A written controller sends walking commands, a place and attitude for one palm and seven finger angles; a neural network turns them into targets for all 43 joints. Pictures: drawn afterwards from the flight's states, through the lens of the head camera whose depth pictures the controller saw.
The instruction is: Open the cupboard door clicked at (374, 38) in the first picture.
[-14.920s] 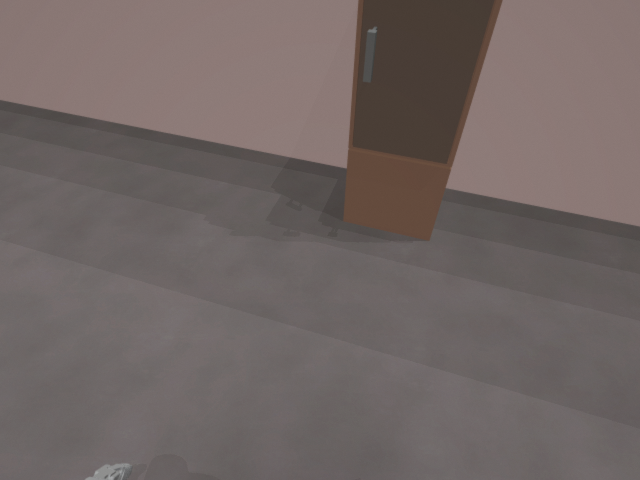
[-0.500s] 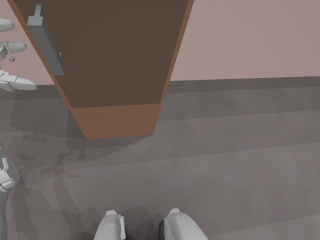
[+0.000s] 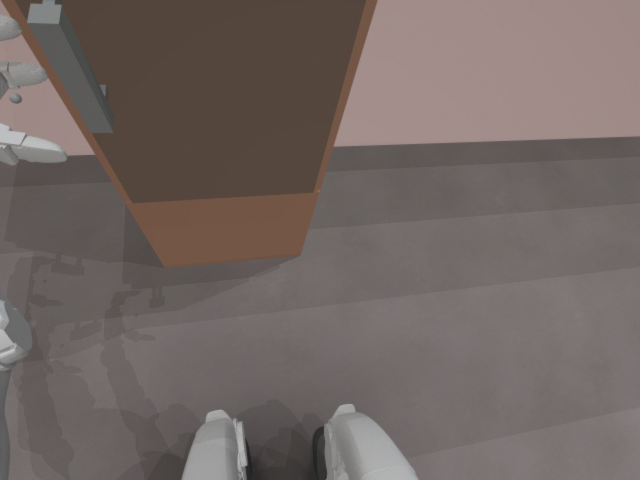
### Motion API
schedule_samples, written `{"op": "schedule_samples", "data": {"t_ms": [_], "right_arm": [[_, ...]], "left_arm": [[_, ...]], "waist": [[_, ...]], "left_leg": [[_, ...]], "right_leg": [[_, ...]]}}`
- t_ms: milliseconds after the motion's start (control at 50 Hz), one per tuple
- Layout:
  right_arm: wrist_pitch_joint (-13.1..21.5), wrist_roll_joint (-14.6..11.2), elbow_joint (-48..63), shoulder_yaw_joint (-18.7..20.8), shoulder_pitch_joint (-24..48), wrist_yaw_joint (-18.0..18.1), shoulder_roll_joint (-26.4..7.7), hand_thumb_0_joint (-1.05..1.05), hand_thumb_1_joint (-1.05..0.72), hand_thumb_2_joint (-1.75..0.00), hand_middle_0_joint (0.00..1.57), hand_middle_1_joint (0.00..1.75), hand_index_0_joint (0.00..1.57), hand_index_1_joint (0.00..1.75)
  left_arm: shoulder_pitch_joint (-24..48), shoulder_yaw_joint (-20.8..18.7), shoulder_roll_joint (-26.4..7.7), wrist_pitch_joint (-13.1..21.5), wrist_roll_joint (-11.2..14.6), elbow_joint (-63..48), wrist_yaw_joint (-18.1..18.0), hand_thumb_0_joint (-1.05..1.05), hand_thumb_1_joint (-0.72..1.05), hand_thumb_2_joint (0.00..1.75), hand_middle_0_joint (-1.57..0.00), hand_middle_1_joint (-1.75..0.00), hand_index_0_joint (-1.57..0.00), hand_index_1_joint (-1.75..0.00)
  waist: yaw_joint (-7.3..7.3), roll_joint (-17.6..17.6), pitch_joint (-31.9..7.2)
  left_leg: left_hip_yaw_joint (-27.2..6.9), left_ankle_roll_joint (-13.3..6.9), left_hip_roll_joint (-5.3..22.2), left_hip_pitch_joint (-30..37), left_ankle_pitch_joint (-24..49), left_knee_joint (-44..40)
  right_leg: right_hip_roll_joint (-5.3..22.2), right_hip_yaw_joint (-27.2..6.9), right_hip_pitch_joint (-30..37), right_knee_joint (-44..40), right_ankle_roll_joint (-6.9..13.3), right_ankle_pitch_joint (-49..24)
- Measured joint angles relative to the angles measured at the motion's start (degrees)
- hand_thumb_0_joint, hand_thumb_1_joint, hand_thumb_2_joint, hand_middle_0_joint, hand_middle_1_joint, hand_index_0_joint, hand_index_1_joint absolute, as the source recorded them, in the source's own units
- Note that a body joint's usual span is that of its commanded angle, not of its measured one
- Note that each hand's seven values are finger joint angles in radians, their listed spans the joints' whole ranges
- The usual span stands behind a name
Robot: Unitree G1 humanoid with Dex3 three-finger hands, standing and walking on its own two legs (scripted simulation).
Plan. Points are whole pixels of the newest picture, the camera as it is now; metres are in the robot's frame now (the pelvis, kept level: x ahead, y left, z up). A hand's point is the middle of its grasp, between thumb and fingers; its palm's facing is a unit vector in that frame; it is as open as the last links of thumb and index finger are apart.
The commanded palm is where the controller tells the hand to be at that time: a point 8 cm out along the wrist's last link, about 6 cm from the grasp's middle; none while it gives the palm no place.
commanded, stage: slide the fingers in behind the handle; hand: left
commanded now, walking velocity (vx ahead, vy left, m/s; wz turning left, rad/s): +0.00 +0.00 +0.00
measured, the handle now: (80, 63) +0.58 +0.22 +0.09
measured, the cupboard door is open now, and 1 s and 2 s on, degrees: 0 0 0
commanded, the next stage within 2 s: close the thumb around the handle in 1.36 s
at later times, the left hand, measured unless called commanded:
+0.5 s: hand (58, 99) +0.52 +0.23 +0.09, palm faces +0.03 -1.00 +0.00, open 14.0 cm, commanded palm +0.50 +0.27 +0.09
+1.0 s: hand (98, 98) +0.52 +0.20 +0.09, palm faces +0.04 -1.00 -0.01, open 14.0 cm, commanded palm +0.50 +0.24 +0.09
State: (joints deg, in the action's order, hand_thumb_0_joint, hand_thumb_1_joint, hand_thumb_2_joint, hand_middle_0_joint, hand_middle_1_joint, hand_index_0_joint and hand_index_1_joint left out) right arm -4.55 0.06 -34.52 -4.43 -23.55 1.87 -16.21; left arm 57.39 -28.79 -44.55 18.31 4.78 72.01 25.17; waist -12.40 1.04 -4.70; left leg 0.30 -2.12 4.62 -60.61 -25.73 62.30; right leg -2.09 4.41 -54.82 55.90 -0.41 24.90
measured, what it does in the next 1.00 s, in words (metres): stands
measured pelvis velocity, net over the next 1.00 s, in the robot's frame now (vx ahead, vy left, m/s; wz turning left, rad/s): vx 0.00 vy -0.01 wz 0.02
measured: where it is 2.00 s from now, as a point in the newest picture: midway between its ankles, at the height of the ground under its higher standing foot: outside the picture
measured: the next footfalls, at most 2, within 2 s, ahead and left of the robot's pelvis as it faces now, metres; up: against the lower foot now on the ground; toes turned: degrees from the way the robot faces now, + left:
none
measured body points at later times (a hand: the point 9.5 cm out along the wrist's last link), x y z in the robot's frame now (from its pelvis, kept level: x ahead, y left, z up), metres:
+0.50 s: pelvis +0.01 +0.00 +0.01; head +0.14 +0.04 +0.44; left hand +0.51 +0.29 +0.10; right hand +0.00 -0.26 -0.09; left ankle +0.03 +0.09 -0.66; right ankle +0.01 -0.13 -0.66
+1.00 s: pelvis +0.00 -0.01 +0.00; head +0.13 +0.01 +0.43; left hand +0.51 +0.25 +0.10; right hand +0.00 -0.28 -0.10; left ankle +0.03 +0.09 -0.66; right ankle +0.01 -0.13 -0.66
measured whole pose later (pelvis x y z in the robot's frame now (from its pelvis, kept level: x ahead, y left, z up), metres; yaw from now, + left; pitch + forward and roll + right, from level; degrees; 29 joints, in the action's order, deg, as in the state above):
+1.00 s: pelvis +0.00 -0.01 +0.00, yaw +1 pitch +22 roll -4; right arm -4.0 0.8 -35.5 -2.6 -23.4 0.0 -15.4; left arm 54.9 -23.6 -32.1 21.1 4.1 69.3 14.2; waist -11.4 1.8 -5.9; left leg 0.6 -1.2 4.1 -56.9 -25.5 60.5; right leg -1.7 4.0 -52.1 56.1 0.4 25.7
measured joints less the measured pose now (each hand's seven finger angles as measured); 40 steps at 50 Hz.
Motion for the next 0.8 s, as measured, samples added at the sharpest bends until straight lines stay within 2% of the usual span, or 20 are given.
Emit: {"op": "schedule_samples", "data": {"t_ms": [80,220,440,540,640,800], "right_arm": [[0.0,0.2,-0.2,0.2,-0.4,-0.4,0.3,0.01,-0.91,-0.89,0.2,0.3,0.21,0.3],[-0.5,0.4,-0.2,0.5,-1.0,-1.0,0.7,0.01,-0.91,-0.89,0.2,0.3,0.21,0.3],[-0.6,0.6,-0.2,1.3,-0.7,-1.9,1.1,0.01,-0.91,-0.89,0.2,0.3,0.21,0.3],[-0.5,0.6,0.0,1.4,-0.2,-1.9,1.0,0.01,-0.91,-0.89,0.2,0.3,0.21,0.3],[-0.2,0.7,-0.2,1.5,0.2,-1.9,0.9,0.01,-0.91,-0.89,0.2,0.3,0.2,0.3],[-0.1,0.5,-0.6,1.8,0.2,-1.8,0.8,0.01,-0.91,-0.89,0.2,0.3,0.2,0.3]], "left_arm": [[-0.8,0.1,1.2,0.8,0.2,-1.7,-0.8,-0.01,-0.5,0.3,-0.3,-1.2,-0.3,-1.2],[-2.3,1.6,4.4,-0.4,0.3,-2.6,-2.4,-0.01,-0.5,0.3,-0.3,-1.2,-0.3,-1.2],[-4.2,3.5,9.0,2.0,0.4,-4.4,-6.1,-0.01,-0.5,0.3,-0.3,-1.2,-0.3,-1.2],[-4.1,4.0,10.0,1.6,0.0,-3.4,-7.4,-0.01,-0.5,0.3,-0.3,-1.2,-0.3,-1.2],[-4.3,3.5,10.6,3.4,-0.1,-3.7,-8.4,-0.01,-0.5,0.3,-0.3,-1.2,-0.3,-1.2],[-3.7,5.0,10.9,3.1,0.0,-3.6,-8.6,-0.01,-0.5,0.3,-0.3,-1.2,-0.3,-1.2]], "waist": [[0.04,0.1,-0.5],[0.61,0.6,-0.9],[1.27,0.6,-1.4],[1.27,0.6,-1.3],[1.29,0.5,-1.3],[1.4,0.6,-1.1]], "left_leg": [[0.2,-0.1,0.0,0.1,-0.2,0.0],[0.5,-0.4,-0.4,1.8,-0.2,-1.1],[0.8,-0.3,-0.6,3.9,-0.3,-1.9],[0.8,-0.2,-0.7,4.3,-0.2,-2.2],[0.9,0.1,-0.6,4.3,-0.1,-2.0],[0.4,0.5,-0.5,4.1,0.0,-1.9]], "right_leg": [[0.0,-0.2,0.1,-0.1,-0.1,0.1],[0.3,-0.5,1.7,-1.2,-0.4,0.0],[0.5,-0.8,3.6,-1.7,-0.4,0.3],[0.7,-0.8,3.9,-1.5,-0.3,0.4],[0.5,-0.9,3.6,-1.0,0.0,0.5],[0.4,-0.5,3.4,-0.5,0.4,0.7]]}}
